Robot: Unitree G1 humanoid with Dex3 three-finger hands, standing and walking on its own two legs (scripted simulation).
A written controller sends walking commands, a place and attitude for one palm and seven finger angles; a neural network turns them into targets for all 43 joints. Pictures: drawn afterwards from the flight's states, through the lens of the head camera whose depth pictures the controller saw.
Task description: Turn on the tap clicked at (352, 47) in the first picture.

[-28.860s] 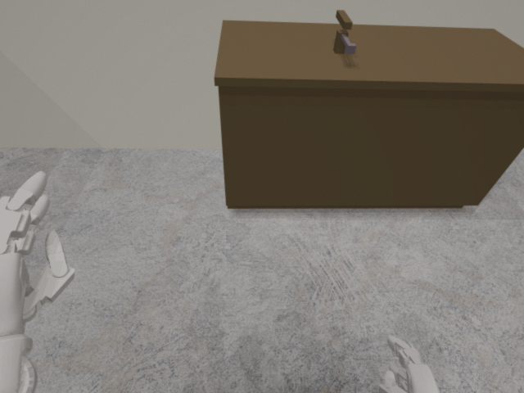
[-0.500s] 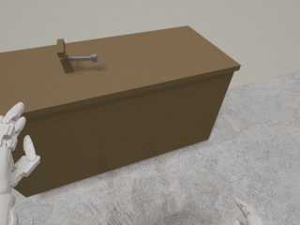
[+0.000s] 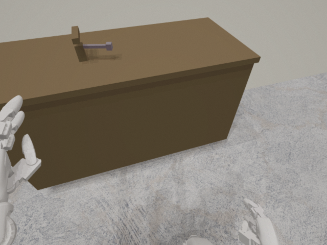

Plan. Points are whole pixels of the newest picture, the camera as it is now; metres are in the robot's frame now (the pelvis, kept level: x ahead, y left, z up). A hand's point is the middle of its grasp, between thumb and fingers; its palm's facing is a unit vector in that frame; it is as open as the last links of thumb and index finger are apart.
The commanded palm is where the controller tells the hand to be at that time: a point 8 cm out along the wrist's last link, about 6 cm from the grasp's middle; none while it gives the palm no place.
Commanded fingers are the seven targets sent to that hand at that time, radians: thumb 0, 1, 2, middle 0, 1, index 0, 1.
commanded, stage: stop stepping back and stand still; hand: left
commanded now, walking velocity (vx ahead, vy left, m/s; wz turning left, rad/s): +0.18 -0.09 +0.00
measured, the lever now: (109, 46) +0.90 +0.28 +0.06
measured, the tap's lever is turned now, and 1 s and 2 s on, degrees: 73 73 73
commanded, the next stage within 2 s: stand and check the lever's angle in 0.36 s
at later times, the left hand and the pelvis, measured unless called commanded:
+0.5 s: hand (44, 165) +0.21 +0.22 +0.18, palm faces +0.41 -0.83 -0.39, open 7.5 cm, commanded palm +0.15 +0.26 +0.19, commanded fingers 0.00 0.90 0.90 -0.20 -0.30 -0.20 -0.30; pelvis -0.01 -0.02 +0.00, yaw +1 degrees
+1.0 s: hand (41, 157) +0.23 +0.24 +0.17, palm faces +0.38 -0.85 -0.37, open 7.5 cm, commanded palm +0.18 +0.28 +0.19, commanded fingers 0.00 0.90 0.90 -0.20 -0.30 -0.20 -0.30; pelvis +0.02 +0.00 +0.01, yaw +0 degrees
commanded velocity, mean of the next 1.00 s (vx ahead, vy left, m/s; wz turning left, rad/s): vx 0.04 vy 0.02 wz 0.00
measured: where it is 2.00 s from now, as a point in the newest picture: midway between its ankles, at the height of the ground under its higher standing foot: outside the picture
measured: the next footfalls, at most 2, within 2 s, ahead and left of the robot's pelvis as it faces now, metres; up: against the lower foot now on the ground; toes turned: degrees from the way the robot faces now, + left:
right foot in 0.20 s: +0.04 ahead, -0.13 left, +0.00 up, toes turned +0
left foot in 0.44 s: +0.07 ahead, +0.11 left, +0.00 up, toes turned +3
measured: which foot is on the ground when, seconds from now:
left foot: down 0.00-0.20, up 0.22-0.42, down 0.44-1.00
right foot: up 0.00-0.18, down 0.20-1.00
